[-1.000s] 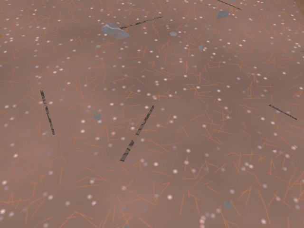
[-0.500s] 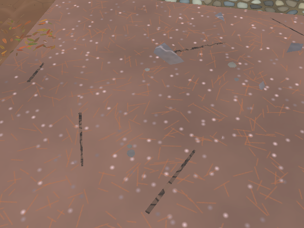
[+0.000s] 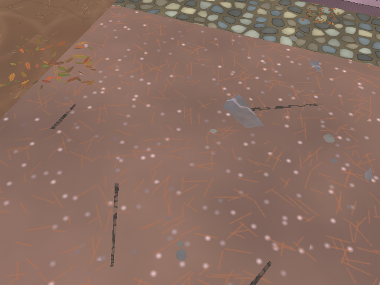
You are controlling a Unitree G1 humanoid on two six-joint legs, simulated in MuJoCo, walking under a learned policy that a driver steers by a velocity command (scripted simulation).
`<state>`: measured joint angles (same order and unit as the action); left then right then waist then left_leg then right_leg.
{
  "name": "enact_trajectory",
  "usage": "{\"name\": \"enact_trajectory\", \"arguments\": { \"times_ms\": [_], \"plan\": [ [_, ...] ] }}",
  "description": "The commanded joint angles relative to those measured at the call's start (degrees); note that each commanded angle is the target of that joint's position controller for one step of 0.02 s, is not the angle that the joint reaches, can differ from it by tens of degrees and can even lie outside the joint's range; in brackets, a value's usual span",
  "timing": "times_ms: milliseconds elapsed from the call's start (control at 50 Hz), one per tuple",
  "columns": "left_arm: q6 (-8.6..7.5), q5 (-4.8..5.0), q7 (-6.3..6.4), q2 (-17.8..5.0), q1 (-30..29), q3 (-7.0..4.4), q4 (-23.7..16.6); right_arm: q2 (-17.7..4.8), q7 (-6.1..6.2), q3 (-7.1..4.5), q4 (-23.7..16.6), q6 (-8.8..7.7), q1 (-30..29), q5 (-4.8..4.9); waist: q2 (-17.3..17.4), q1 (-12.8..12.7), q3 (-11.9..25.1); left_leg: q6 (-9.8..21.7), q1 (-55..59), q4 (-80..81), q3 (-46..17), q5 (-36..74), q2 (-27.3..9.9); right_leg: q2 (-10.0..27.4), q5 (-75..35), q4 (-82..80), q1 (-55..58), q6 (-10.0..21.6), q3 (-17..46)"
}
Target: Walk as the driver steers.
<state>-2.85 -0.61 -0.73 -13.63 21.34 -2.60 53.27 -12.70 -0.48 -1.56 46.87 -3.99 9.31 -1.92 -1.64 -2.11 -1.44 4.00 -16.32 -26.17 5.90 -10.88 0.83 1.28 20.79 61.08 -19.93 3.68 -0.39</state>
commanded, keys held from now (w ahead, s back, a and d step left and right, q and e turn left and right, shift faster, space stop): w+e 0.70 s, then w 0.30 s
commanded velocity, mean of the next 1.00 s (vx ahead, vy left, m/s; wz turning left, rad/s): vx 0.50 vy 0.00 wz -0.43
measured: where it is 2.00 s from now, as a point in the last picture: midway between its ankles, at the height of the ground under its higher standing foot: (283, 174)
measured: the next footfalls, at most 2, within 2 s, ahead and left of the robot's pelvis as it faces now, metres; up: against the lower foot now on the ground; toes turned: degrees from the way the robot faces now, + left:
right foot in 0.42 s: +0.34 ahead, -0.12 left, +0.00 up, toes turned -18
left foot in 0.96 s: +0.70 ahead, -0.09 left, +0.00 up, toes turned -27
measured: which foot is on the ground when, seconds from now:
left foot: down 0.00-0.44, up 0.46-0.94, down 0.96-1.00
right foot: up 0.00-0.40, down 0.42-0.96, up 0.98-1.00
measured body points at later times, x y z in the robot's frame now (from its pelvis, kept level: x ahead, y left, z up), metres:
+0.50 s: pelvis +0.25 -0.05 -0.02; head +0.29 -0.06 +0.43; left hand +0.47 +0.16 -0.14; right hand +0.20 -0.31 -0.16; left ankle +0.11 +0.10 -0.64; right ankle +0.30 -0.11 -0.74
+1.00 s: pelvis +0.53 -0.11 -0.02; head +0.56 -0.12 +0.43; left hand +0.65 +0.15 -0.15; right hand +0.59 -0.41 -0.11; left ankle +0.66 -0.07 -0.74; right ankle +0.32 -0.11 -0.70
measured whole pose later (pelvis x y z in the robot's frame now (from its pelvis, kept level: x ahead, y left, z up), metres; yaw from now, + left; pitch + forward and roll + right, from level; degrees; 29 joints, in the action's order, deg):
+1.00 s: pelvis +0.53 -0.11 -0.02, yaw -29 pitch +1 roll +0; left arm -3.2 -0.5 0.3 -16.2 24.2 -3.4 51.7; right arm -14.2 -0.6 -1.3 42.3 -4.0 4.9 -2.4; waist -0.7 -3.4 -2.4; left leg 3.6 -25.5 -32.5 2.9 -7.9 1.1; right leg -6.8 25.7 45.7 -4.4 5.2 7.4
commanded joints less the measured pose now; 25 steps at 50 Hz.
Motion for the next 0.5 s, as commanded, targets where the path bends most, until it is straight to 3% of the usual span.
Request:
{"name": "enact_trajectory", "arguments": {
  "times_ms": [20, 80, 140, 200, 280, 340, 380, 400, 420, 440, 460, 480, 500],
  "plan": [
    [0.94, -0.97, -0.73, -3.81, 2.18, -1.23, -2.05, -4.99, 0.62, -1.33, -0.01, -1.47, 5.81, 0.5, 7.25, 1.74, 0.53, 4.33, 10.03, 17.25, -13.74, 5.78, -15.31, 3.6, -4.57, 2.35, -11.67, -0.26, 2.94],
    [1.94, -1.01, -1.52, -2.81, -1.69, -1.43, -3.35, -6.14, 0.8, -1.82, 1.55, -2.6, 8.2, 1.09, 5.64, 1.11, -0.62, 4.4, 10.96, 18.77, -8.18, 12.29, -15.04, 3.99, -9.45, 1.68, -15.86, -1.05, 2.53],
    [2.25, -1.08, -1.96, -2.44, -7.5, -1.37, -5.41, -5.76, 1.02, -1.8, 2.89, -2.63, 10.66, 1.0, 5.22, 1.88, -2.29, 4.45, 12.61, 19.34, -3.78, 15.18, -14.65, 4.32, -14.9, -2.09, -20.78, -1.76, 1.91],
    [2.03, -1.07, -2.45, -1.41, -13.42, -0.66, -7.64, -5.66, 1.18, -1.68, 3.87, -2.52, 11.65, 0.95, 5.28, 2.72, -3.71, 3.7, 12.87, 18.91, 1.04, 18.73, -13.33, 3.61, -20.18, -11.71, -19.69, -1.79, -0.78],
    [1.9, -1.34, -3.09, -1.09, -20.37, 0.13, -10.77, -7.05, 1.78, -1.94, 5.93, -2.06, 15.55, 0.84, 5.1, 4.65, -5.0, 3.05, 17.84, 17.03, 4.69, 25.99, -14.91, 2.21, -20.11, -21.5, -17.41, 0.46, -5.64],
    [1.91, -1.5, -2.88, -2.11, -19.53, -0.22, -11.39, -8.72, 2.35, -2.24, 6.64, -1.26, 15.67, 0.63, 6.27, 3.26, -3.12, 2.12, 22.74, 9.66, 7.5, 45.49, -15.85, -1.33, -13.59, -24.62, -12.42, 3.66, -8.67],
    [1.83, -1.58, -2.3, -3.73, -13.21, -1.09, -9.98, -10.61, 2.65, -2.74, 6.62, -0.33, 14.8, 0.42, 7.7, 0.15, 1.2, 2.06, 24.17, -2.29, 8.64, 58.66, -16.25, -5.27, -7.17, -25.42, -4.69, 6.49, -10.09],
    [1.4, -1.71, -1.92, -5.15, -7.1, -1.95, -8.25, -11.35, 2.58, -2.96, 6.35, 0.24, 14.56, 0.48, 7.33, -2.42, 4.89, 1.89, 21.79, -12.41, 8.73, 55.98, -16.22, -6.92, -6.15, -28.18, 3.13, 8.12, -9.29],
    [1.01, -2.38, -1.15, -8.21, 1.83, -3.4, -5.6, -11.34, 2.29, -2.96, 5.26, 0.39, 13.24, 0.67, 3.85, -6.99, 9.48, 0.26, 12.31, -27.55, 9.27, 42.82, -14.83, -4.38, -6.25, -32.94, 16.82, 10.73, -3.41],
    [1.22, -2.63, -0.26, -15.47, 3.27, -5.39, -5.8, -4.69, 1.22, -1.61, 1.56, -0.03, 15.74, 1.49, -8.99, -4.04, 15.01, -2.95, -12.18, -49.55, 8.59, -3.88, -6.06, 13.53, -5.84, -34.05, 35.88, 18.66, 23.78],
    [1.97, -0.51, -0.28, -16.67, 3.26, -5.64, -6.71, -8.12, 0.73, -2.36, -1.14, -0.78, 9.92, 1.16, -5.44, -5.01, 18.09, -3.93, -23.28, -59.37, -4.19, -19.34, 1.26, 18.85, -7.35, -43.53, 38.58, 22.74, 44.55],
    [2.3, -0.03, 0.22, -15.25, 0.54, -5.27, -6.24, -7.99, 0.4, -2.17, -2.79, -1.5, 4.77, 1.1, -0.87, -4.27, 9.34, -3.3, -28.63, -57.43, -8.11, -13.22, -3.19, 17.42, -10.25, -45.03, 33.16, 20.49, 34.45],
    [2.12, 0.25, 0.47, -11.93, -2.08, -4.44, -6.1, -7.63, 0.37, -1.84, -2.75, -2.14, 5.13, 1.38, 1.96, -1.84, 4.16, -3.17, -26.39, -51.63, -7.74, -8.73, -5.37, 15.51, -15.45, -45.99, 25.17, 17.9, 28.37]
  ]
}}
Keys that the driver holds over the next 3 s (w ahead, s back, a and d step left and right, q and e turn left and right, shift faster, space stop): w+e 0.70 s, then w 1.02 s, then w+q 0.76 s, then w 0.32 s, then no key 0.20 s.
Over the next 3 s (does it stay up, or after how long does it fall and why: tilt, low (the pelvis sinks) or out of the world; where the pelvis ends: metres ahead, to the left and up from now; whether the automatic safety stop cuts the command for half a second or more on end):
stays up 1.49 -0.52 0.00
